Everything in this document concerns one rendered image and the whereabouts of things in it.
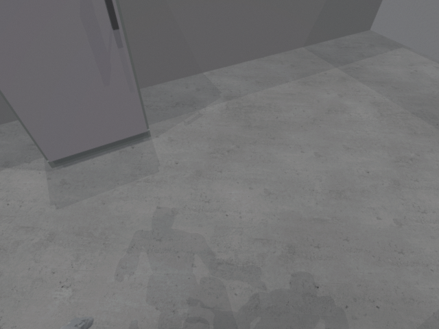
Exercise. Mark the handle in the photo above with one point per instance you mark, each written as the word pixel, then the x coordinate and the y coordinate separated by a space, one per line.
pixel 112 15

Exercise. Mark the fridge door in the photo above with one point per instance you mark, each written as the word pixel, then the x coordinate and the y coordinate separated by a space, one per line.
pixel 67 74

